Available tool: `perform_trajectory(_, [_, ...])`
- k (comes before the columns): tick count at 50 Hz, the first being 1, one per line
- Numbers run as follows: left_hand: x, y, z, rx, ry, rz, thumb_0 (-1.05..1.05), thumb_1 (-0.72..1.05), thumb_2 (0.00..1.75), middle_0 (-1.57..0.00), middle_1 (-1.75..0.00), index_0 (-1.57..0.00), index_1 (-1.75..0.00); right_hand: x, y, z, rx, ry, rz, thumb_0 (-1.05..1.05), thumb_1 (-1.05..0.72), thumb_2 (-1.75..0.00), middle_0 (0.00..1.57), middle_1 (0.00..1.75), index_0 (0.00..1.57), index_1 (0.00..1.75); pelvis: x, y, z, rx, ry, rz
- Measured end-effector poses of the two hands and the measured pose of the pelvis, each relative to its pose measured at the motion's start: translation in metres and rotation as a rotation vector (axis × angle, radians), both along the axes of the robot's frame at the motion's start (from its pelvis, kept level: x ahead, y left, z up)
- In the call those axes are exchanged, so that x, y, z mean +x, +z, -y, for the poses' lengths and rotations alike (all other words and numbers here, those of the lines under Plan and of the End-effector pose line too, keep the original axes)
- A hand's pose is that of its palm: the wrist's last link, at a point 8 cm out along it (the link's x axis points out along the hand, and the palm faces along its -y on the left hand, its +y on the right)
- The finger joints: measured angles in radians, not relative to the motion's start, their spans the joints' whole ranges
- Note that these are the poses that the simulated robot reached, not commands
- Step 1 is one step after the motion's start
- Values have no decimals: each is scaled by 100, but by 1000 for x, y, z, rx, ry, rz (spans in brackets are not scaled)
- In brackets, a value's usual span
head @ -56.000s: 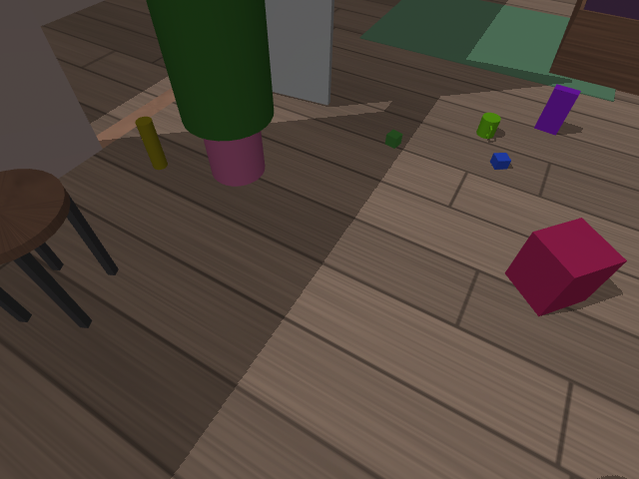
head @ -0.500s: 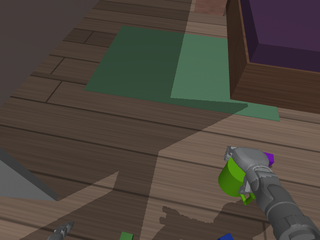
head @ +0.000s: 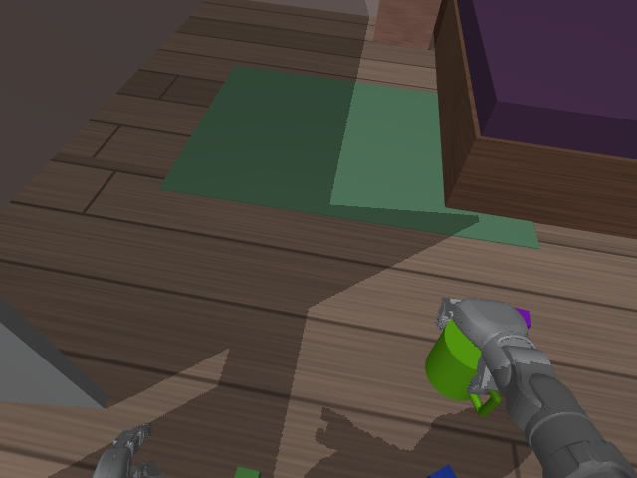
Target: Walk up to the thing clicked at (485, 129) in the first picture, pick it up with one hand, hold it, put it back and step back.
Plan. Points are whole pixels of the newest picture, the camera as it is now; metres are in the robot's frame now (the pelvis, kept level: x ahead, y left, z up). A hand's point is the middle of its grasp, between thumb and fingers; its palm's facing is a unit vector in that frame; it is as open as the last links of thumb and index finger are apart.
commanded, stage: hold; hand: right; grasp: from above
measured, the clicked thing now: (469, 368) +0.29 -0.22 -0.09
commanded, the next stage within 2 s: crouch in 0.98 s
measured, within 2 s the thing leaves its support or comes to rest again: neither
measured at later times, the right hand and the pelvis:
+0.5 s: hand (484, 352) +0.29 -0.22 -0.03, palm faces -0.46 +0.07 -0.88, open 11.4 cm; pelvis +0.00 +0.00 +0.01, yaw +0 degrees
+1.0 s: hand (483, 344) +0.30 -0.22 -0.03, palm faces -0.48 +0.07 -0.88, open 11.4 cm; pelvis +0.01 +0.00 +0.01, yaw +0 degrees
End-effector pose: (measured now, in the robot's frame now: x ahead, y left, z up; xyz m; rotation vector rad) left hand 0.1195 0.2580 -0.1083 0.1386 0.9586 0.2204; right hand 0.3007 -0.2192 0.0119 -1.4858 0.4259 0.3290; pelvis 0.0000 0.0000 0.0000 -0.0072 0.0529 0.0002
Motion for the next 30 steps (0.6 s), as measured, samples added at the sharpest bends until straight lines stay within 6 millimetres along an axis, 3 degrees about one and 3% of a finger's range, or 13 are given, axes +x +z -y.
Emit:
perform_trajectory(15, [3,4,4,-10,-12,30,1,91,90,-20,-30,-20,-30,-9,11,1,4,-2,9,0,25,-78,49,85,52,83,-6,3,-1,-3,2,26])
perform_trajectory(30, [15,7,7,-10,-20,41,1,91,90,-20,-30,-20,-30,-4,18,5,9,-2,5,0,25,-78,50,85,52,82,0,6,-1,-3,3,31])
